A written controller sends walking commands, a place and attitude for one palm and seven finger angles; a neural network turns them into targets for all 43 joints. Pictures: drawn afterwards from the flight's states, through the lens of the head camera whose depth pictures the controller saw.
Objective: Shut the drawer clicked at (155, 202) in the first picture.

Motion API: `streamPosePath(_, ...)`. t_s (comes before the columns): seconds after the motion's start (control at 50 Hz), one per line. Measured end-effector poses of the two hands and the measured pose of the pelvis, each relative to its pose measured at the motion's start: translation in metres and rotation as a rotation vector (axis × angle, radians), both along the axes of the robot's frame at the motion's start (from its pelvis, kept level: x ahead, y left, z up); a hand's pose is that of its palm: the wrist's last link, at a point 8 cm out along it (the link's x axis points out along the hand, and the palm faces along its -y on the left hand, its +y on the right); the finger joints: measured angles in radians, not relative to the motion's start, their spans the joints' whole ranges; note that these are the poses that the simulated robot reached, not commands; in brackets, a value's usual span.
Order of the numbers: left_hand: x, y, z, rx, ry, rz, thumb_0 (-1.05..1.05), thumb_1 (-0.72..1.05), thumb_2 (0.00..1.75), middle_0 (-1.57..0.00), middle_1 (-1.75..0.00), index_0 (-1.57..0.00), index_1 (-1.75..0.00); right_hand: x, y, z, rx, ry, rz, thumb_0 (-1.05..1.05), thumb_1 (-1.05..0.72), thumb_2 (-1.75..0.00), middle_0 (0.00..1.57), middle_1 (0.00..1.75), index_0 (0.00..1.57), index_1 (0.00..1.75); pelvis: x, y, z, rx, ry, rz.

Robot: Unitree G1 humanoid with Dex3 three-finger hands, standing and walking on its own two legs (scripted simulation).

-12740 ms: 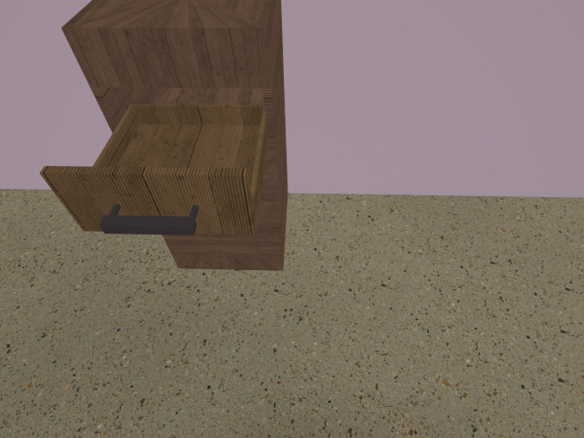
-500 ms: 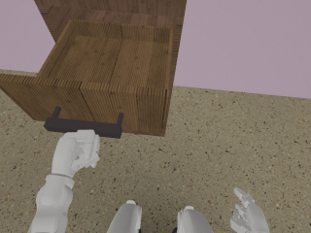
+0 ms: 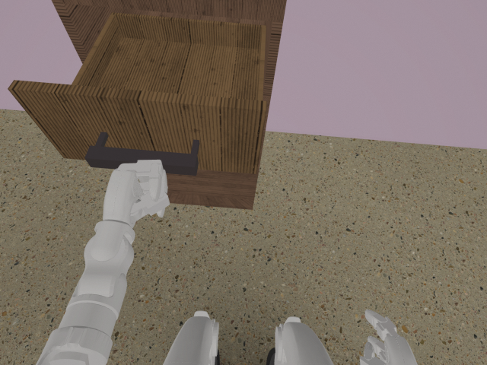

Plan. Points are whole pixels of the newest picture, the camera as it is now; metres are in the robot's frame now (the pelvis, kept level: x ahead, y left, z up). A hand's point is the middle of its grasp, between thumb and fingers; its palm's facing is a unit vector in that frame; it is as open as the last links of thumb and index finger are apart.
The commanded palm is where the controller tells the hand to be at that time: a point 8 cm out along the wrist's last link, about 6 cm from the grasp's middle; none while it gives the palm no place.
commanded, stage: push the drawer shut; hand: left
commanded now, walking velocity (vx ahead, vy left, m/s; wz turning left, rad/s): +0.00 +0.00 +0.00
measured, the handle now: (146, 150) +0.45 +0.18 +0.05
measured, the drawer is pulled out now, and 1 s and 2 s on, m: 0.23 0.11 0.00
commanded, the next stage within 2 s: none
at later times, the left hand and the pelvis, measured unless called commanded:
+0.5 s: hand (173, 156) +0.45 +0.14 +0.04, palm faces -0.04 -1.00 -0.06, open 3.1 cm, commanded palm +0.45 +0.19 +0.05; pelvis +0.01 -0.01 +0.00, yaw -1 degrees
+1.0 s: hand (176, 134) +0.49 +0.14 +0.04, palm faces -0.04 -1.00 -0.04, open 3.1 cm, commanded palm +0.51 +0.18 +0.05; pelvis +0.01 -0.01 -0.01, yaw -1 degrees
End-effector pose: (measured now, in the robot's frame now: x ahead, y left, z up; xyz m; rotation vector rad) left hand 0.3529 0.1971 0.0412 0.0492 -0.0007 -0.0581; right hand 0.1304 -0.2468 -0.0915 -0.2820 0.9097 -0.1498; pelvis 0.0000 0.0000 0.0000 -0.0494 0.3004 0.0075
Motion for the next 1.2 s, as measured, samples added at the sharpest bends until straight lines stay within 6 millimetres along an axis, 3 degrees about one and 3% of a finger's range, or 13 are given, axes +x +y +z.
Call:
streamPosePath(0.44, 0.068, -0.005, 0.002, 0.008, 0.008, 0.019, 0.01, 0.75, 0.97, -1.4, -1.6, -1.4, -1.6, -0.043, -0.018, -0.011, -0.003, 0.175, -0.084, 0.0, -0.9, -0.9, 0.2, 0.3, 0.2, 0.3, 0.008, -0.007, 0.002, 0.008, 0.041, -0.021)
streamPosePath(0.92, 0.114, -0.002, 0.003, -0.002, 0.011, 0.011, 0.02, 0.7, 0.94, -1.4, -1.6, -1.4, -1.6, -0.073, -0.027, -0.019, -0.013, 0.286, -0.114, 0.0, -0.9, -0.9, 0.2, 0.3, 0.2, 0.3, 0.009, -0.012, -0.005, 0.002, 0.087, -0.025)
streamPosePath(1.2, 0.151, -0.004, 0.003, -0.005, 0.016, 0.008, 0.02, 0.7, 0.94, -1.4, -1.6, -1.4, -1.6, -0.104, -0.026, -0.021, -0.04, 0.351, -0.154, 0.0, -0.9, -0.9, 0.2, 0.3, 0.2, 0.3, 0.004, -0.008, -0.014, -0.012, 0.128, -0.034)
